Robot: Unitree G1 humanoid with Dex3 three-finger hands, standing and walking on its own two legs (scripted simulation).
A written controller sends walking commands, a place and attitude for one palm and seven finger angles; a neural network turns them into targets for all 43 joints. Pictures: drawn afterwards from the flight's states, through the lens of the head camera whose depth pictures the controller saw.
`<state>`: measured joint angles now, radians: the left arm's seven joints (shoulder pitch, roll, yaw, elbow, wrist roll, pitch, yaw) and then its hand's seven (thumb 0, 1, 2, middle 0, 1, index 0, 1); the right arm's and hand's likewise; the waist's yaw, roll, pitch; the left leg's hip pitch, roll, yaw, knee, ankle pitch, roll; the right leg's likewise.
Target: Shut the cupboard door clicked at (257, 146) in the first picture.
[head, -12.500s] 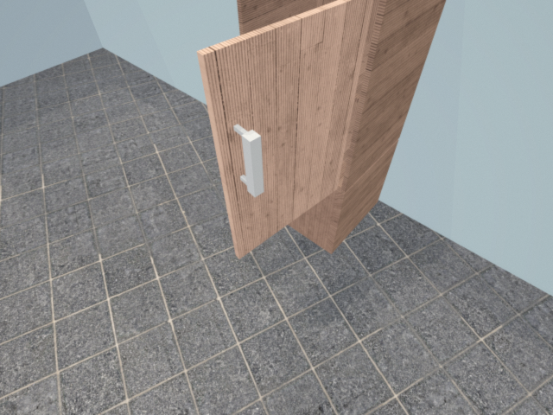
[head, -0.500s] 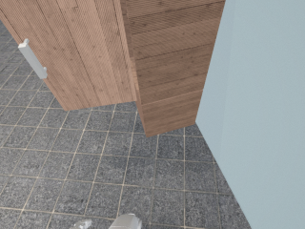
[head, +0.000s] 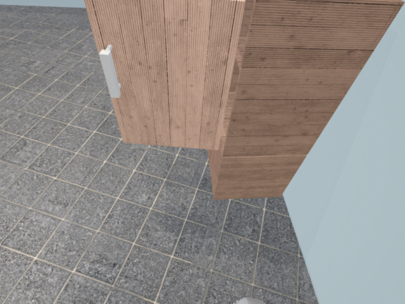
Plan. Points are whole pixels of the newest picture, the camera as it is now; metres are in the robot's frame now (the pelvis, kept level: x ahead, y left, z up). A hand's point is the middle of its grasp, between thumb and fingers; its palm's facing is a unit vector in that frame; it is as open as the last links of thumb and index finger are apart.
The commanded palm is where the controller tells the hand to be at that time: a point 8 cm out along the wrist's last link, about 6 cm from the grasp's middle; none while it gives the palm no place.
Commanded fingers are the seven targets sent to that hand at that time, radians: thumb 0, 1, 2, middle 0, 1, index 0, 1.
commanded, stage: take the last steps up to it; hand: left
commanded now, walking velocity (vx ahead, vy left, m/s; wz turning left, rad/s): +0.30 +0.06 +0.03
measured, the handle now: (112, 71) +0.73 +0.35 +0.02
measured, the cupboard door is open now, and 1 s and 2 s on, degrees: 82 82 82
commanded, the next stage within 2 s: come to a stop and stand still in 0.50 s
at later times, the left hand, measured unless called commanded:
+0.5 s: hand (149, 254) +0.25 +0.15 -0.16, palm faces +0.06 -0.98 -0.19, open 7.2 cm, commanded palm none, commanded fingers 0.00 0.90 0.90 -0.20 -0.30 -0.20 -0.30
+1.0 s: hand (125, 256) +0.24 +0.21 -0.19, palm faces +0.03 -0.98 -0.22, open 7.3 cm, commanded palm none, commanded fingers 0.00 0.90 0.90 -0.20 -0.30 -0.20 -0.30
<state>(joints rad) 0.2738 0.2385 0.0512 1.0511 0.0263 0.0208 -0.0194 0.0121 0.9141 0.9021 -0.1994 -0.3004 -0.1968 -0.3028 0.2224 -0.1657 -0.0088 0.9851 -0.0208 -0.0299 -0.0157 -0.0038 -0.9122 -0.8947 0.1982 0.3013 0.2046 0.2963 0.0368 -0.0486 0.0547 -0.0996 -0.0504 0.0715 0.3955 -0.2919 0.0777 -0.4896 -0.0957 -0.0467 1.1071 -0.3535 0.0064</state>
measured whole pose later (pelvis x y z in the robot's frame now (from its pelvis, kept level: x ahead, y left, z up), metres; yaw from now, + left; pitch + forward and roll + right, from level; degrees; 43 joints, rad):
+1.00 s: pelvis +0.22 +0.01 -0.01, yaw -2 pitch +1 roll -1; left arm 0.22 0.21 0.06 1.02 0.01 0.07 0.02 0.01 0.91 0.90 -0.20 -0.30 -0.20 -0.30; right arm 0.05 -0.15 -0.02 0.98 -0.02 0.02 -0.05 0.00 -0.91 -0.89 0.20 0.30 0.21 0.30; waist 0.03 -0.02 0.11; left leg -0.35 0.07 0.12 0.51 -0.17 0.02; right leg -0.42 -0.01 -0.01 1.04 -0.52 0.03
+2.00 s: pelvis +0.20 -0.05 +0.00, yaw -1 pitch +0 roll -1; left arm 0.31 0.12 -0.02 1.12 0.01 -0.04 0.05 0.01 0.92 0.90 -0.20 -0.30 -0.20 -0.30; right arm 0.25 -0.17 0.00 1.07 -0.01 -0.01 -0.04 0.00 -0.92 -0.90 0.20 0.30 0.20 0.30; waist -0.01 0.01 0.05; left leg -0.19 0.05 0.04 0.50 -0.31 -0.01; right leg -0.18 0.03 -0.08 0.45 -0.27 -0.04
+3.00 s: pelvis +0.21 +0.04 +0.00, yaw +0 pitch +0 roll -1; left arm 0.25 0.17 0.04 1.02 0.03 0.01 0.02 0.02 0.94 0.90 -0.20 -0.30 -0.20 -0.30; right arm 0.41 -0.11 0.02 1.06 -0.02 -0.04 -0.03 0.00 -0.91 -0.90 0.20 0.30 0.20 0.30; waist -0.02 -0.03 0.03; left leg -0.12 -0.08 0.10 0.36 -0.25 0.13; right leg -0.48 -0.06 -0.10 0.95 -0.36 -0.02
